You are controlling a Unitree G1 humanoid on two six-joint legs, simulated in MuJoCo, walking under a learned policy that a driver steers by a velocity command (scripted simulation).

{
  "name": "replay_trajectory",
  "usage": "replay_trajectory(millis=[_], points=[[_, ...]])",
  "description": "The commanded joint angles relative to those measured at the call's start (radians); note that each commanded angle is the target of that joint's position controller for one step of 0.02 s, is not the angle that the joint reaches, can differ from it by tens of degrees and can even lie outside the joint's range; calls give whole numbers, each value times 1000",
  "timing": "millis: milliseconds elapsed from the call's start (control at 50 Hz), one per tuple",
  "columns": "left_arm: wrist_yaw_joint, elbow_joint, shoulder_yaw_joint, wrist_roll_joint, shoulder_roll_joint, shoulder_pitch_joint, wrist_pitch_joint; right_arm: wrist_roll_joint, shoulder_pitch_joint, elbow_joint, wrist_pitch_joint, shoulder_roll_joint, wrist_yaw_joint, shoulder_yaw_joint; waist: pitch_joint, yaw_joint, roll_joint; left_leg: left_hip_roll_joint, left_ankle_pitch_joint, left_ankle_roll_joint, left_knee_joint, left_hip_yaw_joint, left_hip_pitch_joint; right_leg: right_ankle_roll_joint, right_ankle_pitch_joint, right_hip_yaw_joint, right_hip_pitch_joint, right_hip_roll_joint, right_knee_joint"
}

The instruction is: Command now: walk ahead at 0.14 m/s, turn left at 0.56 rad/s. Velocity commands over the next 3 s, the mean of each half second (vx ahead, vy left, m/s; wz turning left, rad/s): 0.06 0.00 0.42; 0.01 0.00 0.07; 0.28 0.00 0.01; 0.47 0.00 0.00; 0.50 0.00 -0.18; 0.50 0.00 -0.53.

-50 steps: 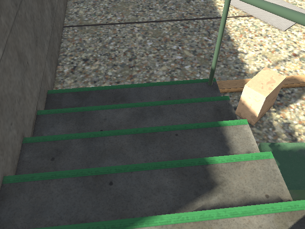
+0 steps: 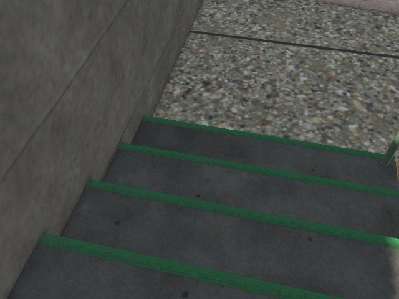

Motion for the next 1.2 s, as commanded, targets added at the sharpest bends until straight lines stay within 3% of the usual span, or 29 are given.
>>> replay_trajectory(millis=[20, 60, 80, 100, 160, 220, 260, 320, 340, 360, 380, 400, 420, 460, 500, 560, 600, 640, 660, 680, 700, 740, 800, 820, 860, 1020, 1080, 1140, 1200], points=[[-23, -288, 39, -56, 166, -297, -67, 36, 331, 9, -22, -197, -18, -67, -271, -205, -46, 436, 987, 379, 128, -518, 863, 15, -50, 223, -914, -60, 246], [40, -238, 43, 15, 159, -206, -44, 50, 19, -68, -33, -70, 6, -3, -3, 12, -126, 369, 730, 286, -123, -412, 55, -89, 225, 256, -539, -174, -234], [47, -193, 59, 15, 175, -154, -23, 43, 2, -98, -37, -85, 22, -1, 56, 55, -72, 301, 752, 291, -195, -354, -212, -103, 313, 193, -284, -142, -346], [37, -179, 51, 0, 131, -109, -12, 39, 30, -104, -42, -132, 28, -13, 15, 65, -6, 256, 752, 317, -197, -343, -288, -99, 413, 135, -181, -104, -406], [7, -189, 21, 6, 67, -161, 37, 20, 90, -119, -49, -220, 31, -46, -62, 30, -48, 163, 648, 235, -180, -290, -230, -104, 598, 95, -62, -70, -626], [24, -191, 41, 24, 108, -133, 39, 9, 45, -180, -35, -120, 18, -22, -93, 43, -39, 168, 527, 185, -57, -329, -217, -108, 729, 137, -19, -64, -529], [44, -223, 58, 26, 162, -192, 25, 29, 70, -200, -31, -102, 6, -17, -93, -3, 0, 229, 508, 193, 7, -427, -76, -102, 543, 158, -112, -75, -541], [56, -266, 49, -43, 131, -373, 37, 90, 189, -153, -2, -97, -8, -13, -75, -116, 3, 266, 220, 189, 8, -569, 188, -116, 502, 133, -227, -44, -1021], [55, -271, 51, -58, 126, -386, 36, 96, 206, -139, 5, -64, -4, 8, -98, -104, -5, 240, 140, 154, 14, -579, 161, -172, 654, 153, -144, -49, -1113], [59, -280, 65, -57, 187, -368, 24, 85, 255, -153, 8, -9, -5, 32, -211, -128, -111, 160, -35, 67, 99, -471, 62, -356, 990, 275, 58, -168, -1091], [56, -295, 91, -25, 261, -355, 9, 67, 235, -190, 6, 21, -4, 42, -207, -108, -232, -23, -286, -67, 225, -233, -229, -595, 1195, 463, 249, -324, -1156], [51, -289, 105, 16, 245, -243, -5, 32, 43, -228, 11, -71, -15, 16, -140, 48, -186, -75, -609, -159, 444, -176, -412, -665, 1196, 616, 275, -425, -1222], [55, -268, 116, 32, 254, -214, -13, 32, -3, -235, 18, -96, -38, 2, -127, 51, -77, -57, -590, -190, 634, -201, -456, -625, 1242, 564, 268, -419, -1235], [35, -282, 100, -2, 180, -302, -17, 25, 71, -192, 31, -108, -74, -1, -110, -30, -102, -33, -458, -245, 772, -240, -388, -511, 1352, 401, 156, -325, -1233], [7, -307, 71, -29, 105, -393, -20, 5, 128, -165, 34, -65, -50, 12, -124, -84, -98, -15, -305, -266, 809, -214, -304, -433, 1322, 264, 62, -226, -1205], [-46, -318, 60, -52, 117, -452, -22, 29, 234, -95, 40, -6, 30, 14, -100, -156, -92, 59, -173, -306, 533, -84, -51, -323, 1200, 82, -128, -93, -1161], [-70, -265, 55, -66, 130, -382, -22, 65, 163, -85, 51, 56, 77, 40, -65, -102, -109, 74, -194, -334, 270, -51, 96, -285, 1096, 134, -153, -119, -1122], [-110, -227, 76, -74, 184, -329, -8, 96, 155, -73, 44, -7, 64, 25, -62, -97, -116, 65, 3, -284, 60, -60, 173, -254, 1023, 214, -95, -156, -1070], [-125, -221, 77, -72, 172, -312, -7, 93, 151, -82, 40, -64, 42, 11, -103, -87, -123, 78, 86, -244, 53, -100, 174, -236, 973, 261, -29, -174, -1075], [-118, -226, 76, -70, 139, -272, -8, 88, 79, -113, 34, -110, 27, 9, -129, -28, -69, 95, 140, -175, 26, -119, 176, -221, 806, 229, -9, -130, -1085], [-97, -220, 92, -55, 171, -238, -10, 69, 7, -127, 34, -115, 23, 5, -86, 16, -44, 78, 40, -116, 25, -103, 106, -217, 695, 157, -3, -76, -1100], [-69, -268, 109, -31, 190, -381, -13, 81, -17, -123, 39, -67, 9, 9, -25, -11, -41, 69, -135, -114, -48, -128, -20, -241, 542, 120, 27, -72, -1097], [-71, -244, 94, -60, 112, -365, -16, 92, 52, -102, 42, -10, 14, 28, 6, -30, -43, 66, -125, -130, -82, -130, 64, -241, 543, 107, -9, -55, -1141], [-26, -228, 76, -32, 55, -366, 37, 80, 31, -90, 68, -38, -30, 13, -97, -25, -40, 103, 62, -126, -46, -139, 130, -220, 769, 127, 91, -89, -1090], [6, -232, 78, -40, 76, -364, 77, 82, 51, -83, 93, -20, -57, 18, -83, -34, -53, 102, 104, -128, -46, -138, 146, -213, 812, 126, 102, -90, -1090], [11, -180, 82, -36, 86, -360, 89, 77, 42, -12, 119, -15, -62, 14, 41, -52, -44, 106, -23, -127, -99, -139, 151, -214, 673, 144, 32, -84, -1168], [10, -146, 100, -36, 117, -320, 95, 71, 53, 23, 123, -22, -60, 4, 32, -47, -69, 45, -335, -103, -54, -84, 137, -246, 281, 148, 24, -50, -1184], [8, -133, 120, -35, 158, -273, 104, 63, 25, 20, 120, -21, -53, 2, 136, -27, -130, 9, -433, -83, 41, -39, 26, -302, -7, 276, -55, -114, -1270], [11, -117, 138, -36, 181, -234, 93, 59, 6, 24, 99, 1, -48, 5, 146, -19, -165, 7, -297, -67, 109, -2, 18, -366, -40, 420, -56, -207, -1345]])
Next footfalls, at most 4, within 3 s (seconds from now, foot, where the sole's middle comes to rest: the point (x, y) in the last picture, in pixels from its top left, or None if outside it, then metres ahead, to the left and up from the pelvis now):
0.34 right None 0.12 -0.15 -0.77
0.66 left None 0.06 0.07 -0.77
1.74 right None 0.46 -0.17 -0.92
2.20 left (200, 284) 0.59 0.07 -0.92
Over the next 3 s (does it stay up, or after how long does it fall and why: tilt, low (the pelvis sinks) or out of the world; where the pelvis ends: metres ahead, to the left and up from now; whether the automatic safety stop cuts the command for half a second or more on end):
stays up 0.99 0.06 -0.35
